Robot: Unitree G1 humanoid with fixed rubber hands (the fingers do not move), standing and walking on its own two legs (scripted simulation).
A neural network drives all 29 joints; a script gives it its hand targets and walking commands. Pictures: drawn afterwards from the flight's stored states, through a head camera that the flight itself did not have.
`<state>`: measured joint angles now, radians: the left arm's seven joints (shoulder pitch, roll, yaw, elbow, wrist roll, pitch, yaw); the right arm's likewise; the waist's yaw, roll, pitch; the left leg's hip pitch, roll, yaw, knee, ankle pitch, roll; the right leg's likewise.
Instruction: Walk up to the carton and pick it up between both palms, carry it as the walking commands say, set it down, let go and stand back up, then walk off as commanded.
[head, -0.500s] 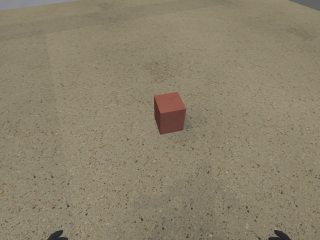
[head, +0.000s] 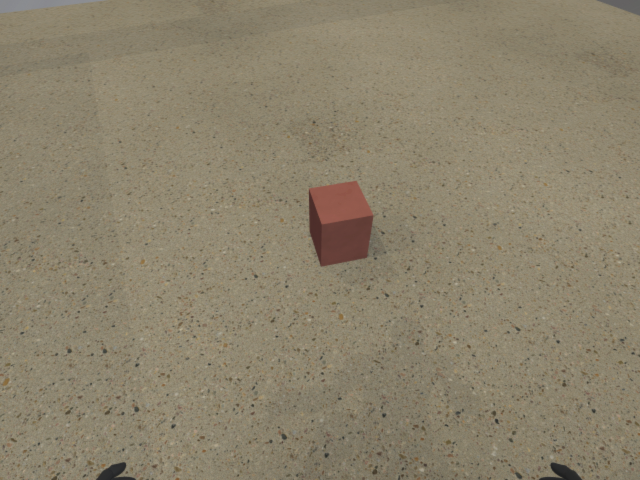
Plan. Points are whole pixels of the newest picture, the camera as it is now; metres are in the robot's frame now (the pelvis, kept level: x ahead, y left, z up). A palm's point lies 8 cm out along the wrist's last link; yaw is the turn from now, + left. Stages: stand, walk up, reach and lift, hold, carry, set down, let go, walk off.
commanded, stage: stand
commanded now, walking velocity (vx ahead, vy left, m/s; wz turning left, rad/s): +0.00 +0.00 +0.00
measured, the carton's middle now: (338, 224) +1.15 -0.04 -0.66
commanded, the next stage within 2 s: walk up in 0.10 s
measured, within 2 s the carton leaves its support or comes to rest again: neither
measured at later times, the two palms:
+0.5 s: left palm (87, 478) +0.15 +0.31 -0.09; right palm out of the picture +0.09 -0.36 -0.10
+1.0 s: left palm (118, 422) +0.22 +0.31 -0.12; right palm (533, 316) +0.39 -0.33 -0.08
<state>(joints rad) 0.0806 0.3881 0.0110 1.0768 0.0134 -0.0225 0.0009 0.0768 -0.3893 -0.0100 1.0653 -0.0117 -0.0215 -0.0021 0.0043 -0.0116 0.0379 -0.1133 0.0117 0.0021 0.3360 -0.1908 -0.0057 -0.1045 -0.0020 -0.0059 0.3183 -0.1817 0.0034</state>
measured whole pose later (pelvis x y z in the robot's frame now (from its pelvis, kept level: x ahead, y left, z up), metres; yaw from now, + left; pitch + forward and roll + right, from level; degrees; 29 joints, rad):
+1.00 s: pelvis +0.20 -0.02 -0.03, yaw +2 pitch -2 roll +0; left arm 0.39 0.46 0.06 0.75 0.00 -0.07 -0.02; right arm 0.13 -0.44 -0.09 0.71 -0.03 -0.07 0.07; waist 0.05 -0.02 0.10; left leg -0.39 0.01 0.08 0.62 -0.19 0.05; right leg -0.21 -0.03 -0.03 0.93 -0.50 -0.04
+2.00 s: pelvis +0.51 +0.01 -0.03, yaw +0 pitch -2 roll +1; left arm 0.31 0.46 0.06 0.76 0.02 -0.09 -0.01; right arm 0.34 -0.48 -0.07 0.74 -0.01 -0.05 0.04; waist -0.04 -0.01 0.06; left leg -0.29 0.03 0.07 0.68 -0.36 0.01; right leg -0.40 -0.02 -0.04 0.64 -0.24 -0.04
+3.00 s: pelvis +0.58 +0.03 +0.00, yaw +1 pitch -2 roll +0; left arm 0.06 0.40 -0.01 1.11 0.01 -0.04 0.00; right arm 0.05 -0.40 -0.01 1.12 -0.01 -0.02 0.01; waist 0.00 0.00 0.03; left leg -0.07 0.01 0.02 0.33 -0.22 0.00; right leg -0.14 -0.03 -0.04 0.33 -0.16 0.01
